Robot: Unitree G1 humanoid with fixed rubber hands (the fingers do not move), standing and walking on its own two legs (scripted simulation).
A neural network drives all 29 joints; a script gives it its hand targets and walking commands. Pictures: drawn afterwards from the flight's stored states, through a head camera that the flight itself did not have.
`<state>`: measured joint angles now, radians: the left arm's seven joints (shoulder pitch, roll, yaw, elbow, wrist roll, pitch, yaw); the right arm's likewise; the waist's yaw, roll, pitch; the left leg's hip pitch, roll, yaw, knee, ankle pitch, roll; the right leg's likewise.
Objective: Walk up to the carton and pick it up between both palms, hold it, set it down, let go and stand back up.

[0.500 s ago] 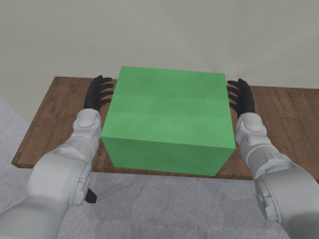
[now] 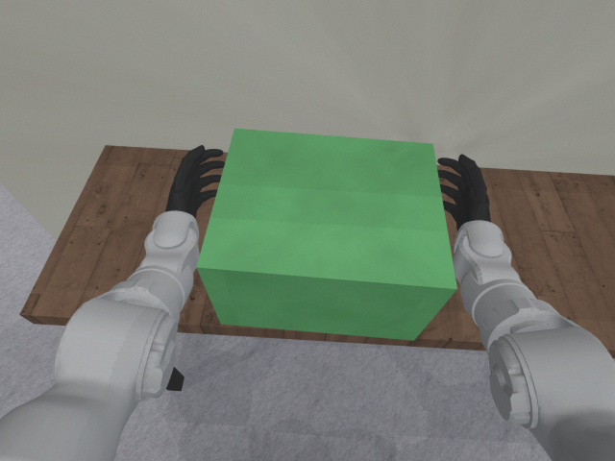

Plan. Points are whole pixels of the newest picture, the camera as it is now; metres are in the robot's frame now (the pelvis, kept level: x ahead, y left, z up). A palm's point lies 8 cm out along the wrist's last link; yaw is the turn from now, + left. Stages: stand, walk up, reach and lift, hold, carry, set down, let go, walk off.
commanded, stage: reach and lift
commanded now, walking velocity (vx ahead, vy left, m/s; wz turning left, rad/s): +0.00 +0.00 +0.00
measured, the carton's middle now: (325, 235) +0.44 +0.02 +0.01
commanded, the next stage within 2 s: none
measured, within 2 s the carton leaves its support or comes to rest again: leaves its support in 0.86 s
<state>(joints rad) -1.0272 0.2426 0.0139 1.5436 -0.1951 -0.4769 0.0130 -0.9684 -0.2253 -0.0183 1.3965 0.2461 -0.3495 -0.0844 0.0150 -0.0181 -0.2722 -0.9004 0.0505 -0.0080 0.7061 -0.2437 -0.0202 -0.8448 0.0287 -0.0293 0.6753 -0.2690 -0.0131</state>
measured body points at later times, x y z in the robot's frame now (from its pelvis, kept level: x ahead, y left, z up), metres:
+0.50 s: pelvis +0.02 +0.01 +0.03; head +0.11 +0.02 +0.47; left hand +0.44 +0.21 +0.06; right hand +0.45 -0.17 +0.06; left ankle +0.03 +0.13 -0.71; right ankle +0.01 -0.11 -0.71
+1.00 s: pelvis +0.02 +0.01 +0.04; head +0.06 +0.02 +0.48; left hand +0.42 +0.21 +0.08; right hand +0.43 -0.17 +0.09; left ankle +0.03 +0.13 -0.71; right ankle +0.01 -0.11 -0.71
